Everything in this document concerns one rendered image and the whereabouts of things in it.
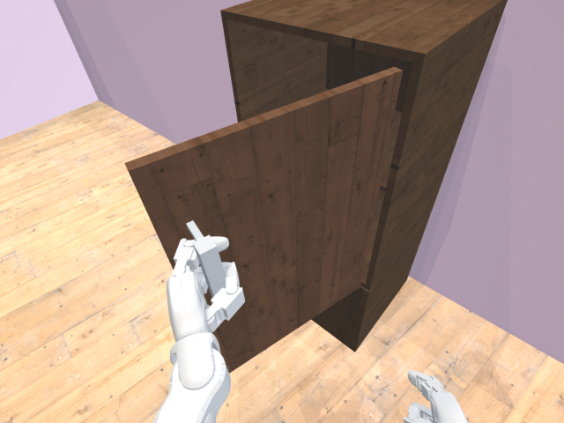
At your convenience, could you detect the cupboard door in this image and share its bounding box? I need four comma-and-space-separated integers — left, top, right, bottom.
124, 67, 403, 373

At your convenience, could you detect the left robot forearm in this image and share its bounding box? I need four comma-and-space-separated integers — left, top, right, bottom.
152, 332, 231, 423

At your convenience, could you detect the robot left hand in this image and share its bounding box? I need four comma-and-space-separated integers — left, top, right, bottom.
167, 236, 245, 343

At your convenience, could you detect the handle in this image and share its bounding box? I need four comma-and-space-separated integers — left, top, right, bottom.
186, 220, 226, 298

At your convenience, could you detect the robot right hand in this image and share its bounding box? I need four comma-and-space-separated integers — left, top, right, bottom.
404, 370, 468, 423

